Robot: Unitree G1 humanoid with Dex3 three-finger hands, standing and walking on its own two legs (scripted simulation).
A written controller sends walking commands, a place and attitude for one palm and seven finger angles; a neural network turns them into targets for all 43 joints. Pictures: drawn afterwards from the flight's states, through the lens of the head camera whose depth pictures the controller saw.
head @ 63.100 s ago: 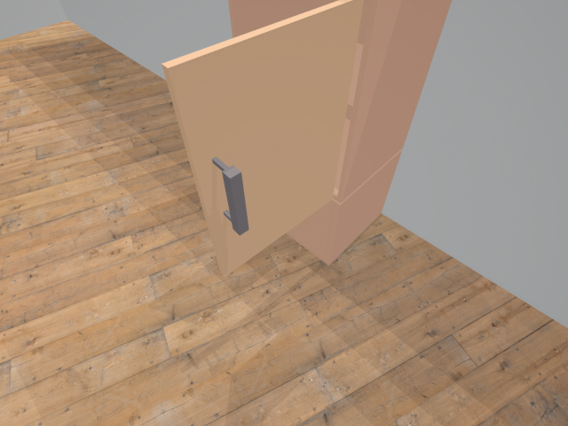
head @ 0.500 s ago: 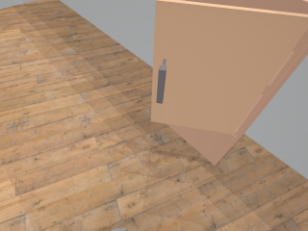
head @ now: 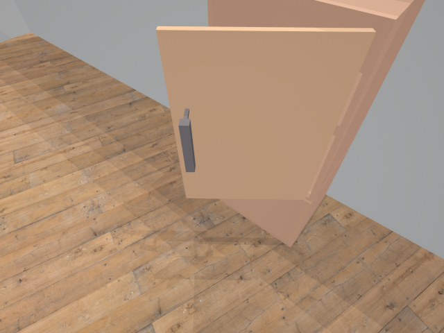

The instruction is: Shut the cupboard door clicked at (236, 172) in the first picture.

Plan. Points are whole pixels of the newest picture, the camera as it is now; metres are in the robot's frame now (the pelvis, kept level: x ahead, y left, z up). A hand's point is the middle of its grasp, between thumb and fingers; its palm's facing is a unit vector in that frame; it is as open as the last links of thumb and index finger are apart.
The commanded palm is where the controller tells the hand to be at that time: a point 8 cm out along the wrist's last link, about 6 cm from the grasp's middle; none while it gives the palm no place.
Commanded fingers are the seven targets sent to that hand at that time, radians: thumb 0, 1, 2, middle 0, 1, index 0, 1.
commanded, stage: take the last steps up to it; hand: left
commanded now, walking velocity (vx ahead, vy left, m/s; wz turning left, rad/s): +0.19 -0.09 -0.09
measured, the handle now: (188, 141) +0.58 +0.12 -0.03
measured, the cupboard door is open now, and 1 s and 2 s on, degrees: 38 38 38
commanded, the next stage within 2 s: come to a stop and stand still in 0.14 s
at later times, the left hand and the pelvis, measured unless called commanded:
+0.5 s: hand (156, 319) +0.18 +0.15 -0.17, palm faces -0.01 -0.98 -0.20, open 7.4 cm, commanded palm none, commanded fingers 0.00 0.90 0.90 -0.20 -0.30 -0.20 -0.30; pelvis +0.10 -0.04 +0.00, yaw -2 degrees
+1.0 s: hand out of the picture +0.14 +0.17 -0.17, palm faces -0.04 -0.97 -0.25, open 7.4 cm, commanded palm none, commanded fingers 0.00 0.90 0.90 -0.20 -0.30 -0.20 -0.30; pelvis +0.10 -0.02 -0.01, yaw -4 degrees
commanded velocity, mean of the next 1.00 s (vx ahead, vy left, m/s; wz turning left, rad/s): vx -0.04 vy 0.02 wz -0.02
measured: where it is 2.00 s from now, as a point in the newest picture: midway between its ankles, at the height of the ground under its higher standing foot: outside the picture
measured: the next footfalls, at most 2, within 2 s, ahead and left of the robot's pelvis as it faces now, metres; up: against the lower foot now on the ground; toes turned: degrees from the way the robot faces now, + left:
left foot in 0.20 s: +0.15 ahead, +0.10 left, +0.00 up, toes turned +6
right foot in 0.52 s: +0.16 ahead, -0.17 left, +0.00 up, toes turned -5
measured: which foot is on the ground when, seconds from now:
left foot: up 0.00-0.18, down 0.20-0.54, up 0.56-0.80, down 0.82-1.00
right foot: down 0.00-0.20, up 0.22-0.50, down 0.52-1.00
